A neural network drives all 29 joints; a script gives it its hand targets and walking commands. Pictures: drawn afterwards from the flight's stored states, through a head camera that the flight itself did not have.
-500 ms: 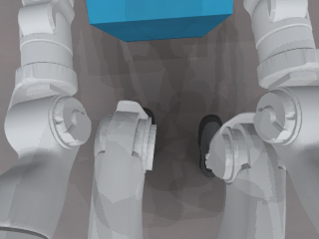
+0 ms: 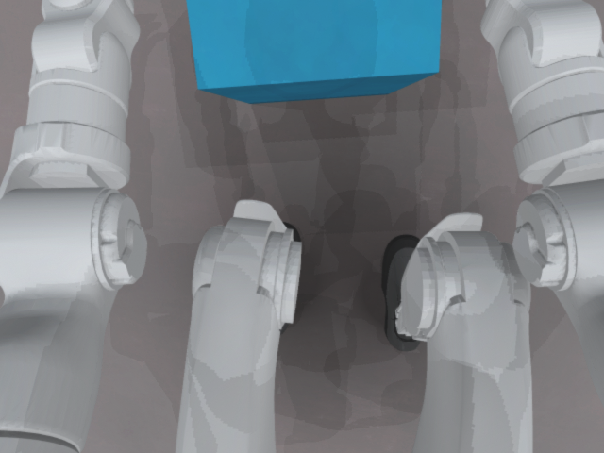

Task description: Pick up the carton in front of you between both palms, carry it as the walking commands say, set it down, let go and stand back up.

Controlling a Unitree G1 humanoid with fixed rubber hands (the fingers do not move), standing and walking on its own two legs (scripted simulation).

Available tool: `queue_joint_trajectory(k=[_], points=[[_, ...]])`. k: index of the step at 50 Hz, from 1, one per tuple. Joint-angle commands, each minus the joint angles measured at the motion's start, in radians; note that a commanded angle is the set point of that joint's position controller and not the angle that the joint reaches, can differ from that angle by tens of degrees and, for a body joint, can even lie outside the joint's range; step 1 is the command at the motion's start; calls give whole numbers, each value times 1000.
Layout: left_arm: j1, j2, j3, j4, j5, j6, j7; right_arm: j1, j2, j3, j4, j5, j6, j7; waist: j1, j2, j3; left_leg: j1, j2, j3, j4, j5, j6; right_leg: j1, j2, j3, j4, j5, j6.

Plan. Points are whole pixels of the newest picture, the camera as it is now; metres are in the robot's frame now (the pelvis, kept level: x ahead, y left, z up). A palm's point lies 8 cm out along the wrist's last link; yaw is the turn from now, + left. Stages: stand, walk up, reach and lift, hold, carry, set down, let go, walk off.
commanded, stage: set down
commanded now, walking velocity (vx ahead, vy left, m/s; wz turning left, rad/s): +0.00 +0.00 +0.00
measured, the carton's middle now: out of the picture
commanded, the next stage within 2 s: let go in 0.90 s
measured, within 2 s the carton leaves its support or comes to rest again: neither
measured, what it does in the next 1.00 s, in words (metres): rises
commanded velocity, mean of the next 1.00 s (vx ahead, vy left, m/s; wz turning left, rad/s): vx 0.00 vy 0.00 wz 0.00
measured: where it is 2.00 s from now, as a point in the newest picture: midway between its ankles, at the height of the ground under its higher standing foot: (338, 304)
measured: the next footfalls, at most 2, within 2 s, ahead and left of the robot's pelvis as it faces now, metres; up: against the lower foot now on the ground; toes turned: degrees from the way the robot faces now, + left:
none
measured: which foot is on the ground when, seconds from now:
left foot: down 0.00-1.00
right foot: down 0.00-1.00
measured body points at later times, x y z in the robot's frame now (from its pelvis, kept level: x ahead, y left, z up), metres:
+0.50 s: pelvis +0.01 +0.00 +0.13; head +0.35 +0.03 +0.42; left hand +0.55 +0.27 +0.02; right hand +0.59 -0.13 +0.01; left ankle +0.10 +0.11 -0.33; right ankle +0.10 -0.12 -0.33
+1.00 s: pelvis +0.03 +0.00 +0.27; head +0.35 +0.03 +0.59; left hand +0.53 +0.27 +0.16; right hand +0.58 -0.13 +0.16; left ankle +0.10 +0.11 -0.33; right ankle +0.10 -0.12 -0.33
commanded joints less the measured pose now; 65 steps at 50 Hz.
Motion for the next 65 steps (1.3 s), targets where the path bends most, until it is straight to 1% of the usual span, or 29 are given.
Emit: queue_joint_trajectory(k=[1, 3, 4, 6, 8, 11, 13, 15, 19, 22, 24, 26, 28, 31, 34, 37, 40, 43, 45, 47, 49, 52, 54, 57, 59, 62, 65], points=[[-232, 175, 101, -104, 86, 53, 26, -347, -107, -137, -168, -108, 54, -23, 27, -42, -1401, 735, -17, 20, -351, 379, -32, 567, 17, -82, -286, 229, -22], [-268, 123, 90, -108, 110, 64, 18, -288, -74, -171, -64, -132, 73, -15, 11, 22, -1290, 697, -13, 25, -400, 285, -38, 487, 18, -81, -338, 146, -30], [-278, 97, 82, -109, 120, 66, 12, -252, -61, -186, -9, -138, 78, -10, 3, 51, -1251, 689, -9, 25, -415, 263, -42, 447, 18, -81, -359, 126, -34], [-267, 76, 88, -105, 134, 67, 1, -240, -47, -192, 22, -138, 75, 1, -3, 71, -1237, 675, 0, 23, -434, 256, -50, 413, 16, -80, -387, 126, -41], [-235, 72, 94, -102, 141, 64, -6, -238, -43, -197, 23, -134, 66, 10, -2, 77, -1263, 679, 3, 25, -454, 289, -56, 412, 12, -75, -412, 165, -42], [-192, 65, 105, -90, 157, 59, -16, -235, -58, -218, 32, -152, 49, 20, 1, 60, -1296, 690, 1, 22, -486, 355, -60, 417, 10, -74, -448, 219, -38], [-160, 66, 124, -108, 160, 57, -19, -228, -61, -221, -6, -167, 40, 21, 2, 36, -1369, 733, -4, 20, -514, 419, -61, 462, 13, -78, -480, 267, -33], [-133, 79, 137, -145, 153, 62, -20, -218, -61, -211, -68, -173, 39, 17, 10, 3, -1474, 796, -10, 21, -548, 491, -61, 545, 17, -79, -518, 325, -28], [-98, 125, 154, -253, 137, 93, -25, -208, -58, -176, -226, -160, 70, 8, 43, -76, -1689, 894, -23, 33, -627, 594, -54, 751, 30, -80, -598, 428, -19], [-74, 147, 156, -315, 132, 119, -33, -195, -49, -150, -309, -143, 106, 9, 66, -100, -1730, 944, -29, 41, -692, 632, -52, 829, 38, -81, -657, 457, -12], [-53, 143, 159, -323, 132, 128, -39, -174, -38, -140, -311, -134, 121, 15, 74, -101, -1683, 953, -30, 42, -732, 634, -53, 835, 38, -80, -694, 454, -9], [-29, 126, 161, -304, 135, 127, -47, -143, -26, -141, -279, -133, 124, 23, 70, -92, -1608, 945, -28, 36, -771, 624, -56, 819, 36, -75, -730, 444, -7], [-7, 99, 158, -282, 138, 119, -56, -106, -20, -161, -235, -145, 117, 30, 53, -76, -1553, 947, -23, 29, -806, 618, -60, 795, 35, -70, -767, 439, -7], [20, 60, 155, -248, 151, 103, -73, -45, -14, -207, -175, -182, 100, 37, 18, -41, -1497, 984, -16, 21, -858, 626, -69, 759, 30, -61, -834, 440, -6], [40, 48, 167, -237, 174, 87, -87, -3, -8, -239, -161, -213, 80, 39, 5, -7, -1492, 1052, -12, 18, -918, 665, -75, 772, 28, -53, -910, 466, -6], [56, 54, 179, -245, 196, 74, -96, 16, 2, -247, -179, -225, 66, 38, 14, 13, -1500, 1116, -11, 18, -982, 702, -76, 829, 24, -42, -986, 496, -6], [66, 62, 188, -265, 210, 63, -102, 12, 15, -240, -216, -222, 58, 40, 27, 14, -1502, 1160, -12, 17, -1048, 719, -72, 907, 18, -32, -1056, 516, -6], [90, 79, 208, -293, 223, 54, -105, 20, 27, -223, -255, -218, 56, 40, 42, -11, -1523, 1191, -13, 19, -1112, 733, -67, 1031, 12, -22, -1115, 556, -5], [125, 80, 219, -294, 233, 49, -109, 46, 40, -213, -261, -221, 57, 41, 43, -38, -1519, 1185, -13, 21, -1151, 725, -63, 1111, 7, -16, -1147, 582, -2], [183, 72, 223, -287, 248, 46, -120, 103, 59, -211, -262, -236, 60, 39, 33, -59, -1519, 1188, -13, 23, -1189, 717, -60, 1193, 3, -12, -1179, 612, 1], [262, 59, 217, -292, 268, 44, -135, 194, 81, -221, -274, -267, 64, 34, 14, -65, -1530, 1219, -14, 25, -1226, 721, -59, 1274, 0, -10, -1215, 651, 4], [394, 39, 189, -334, 298, 41, -160, 359, 106, -234, -335, -319, 60, 24, -12, -44, -1539, 1334, -14, 20, -1284, 755, -57, 1350, -2, -7, -1282, 693, 8], [489, 30, 167, -376, 319, 35, -170, 466, 118, -227, -390, -336, 49, 23, -12, -20, -1505, 1433, -10, 11, -1321, 781, -53, 1349, -3, -9, -1331, 683, 8], [617, 6, 137, -446, 329, 13, -175, 581, 139, -195, -469, -323, 20, 34, 2, 9, -1417, 1560, -2, -8, -1371, 796, -47, 1315, -7, -14, -1398, 634, 3], [687, -8, 119, -484, 320, -5, -173, 648, 147, -172, -491, -301, 0, 46, 4, 20, -1346, 1625, 3, -24, -1407, 785, -43, 1293, -11, -15, -1437, 593, -2], [792, -38, 99, -500, 307, -30, -166, 763, 145, -153, -483, -278, -34, 67, -9, 30, -1228, 1703, 17, -49, -1456, 777, -42, 1272, -18, -15, -1488, 554, -10], [912, -70, 78, -488, 296, -49, -159, 889, 141, -153, -458, -282, -60, 85, -29, 33, -1146, 1770, 30, -69, -1494, 780, -47, 1295, -26, -12, -1529, 537, -14]])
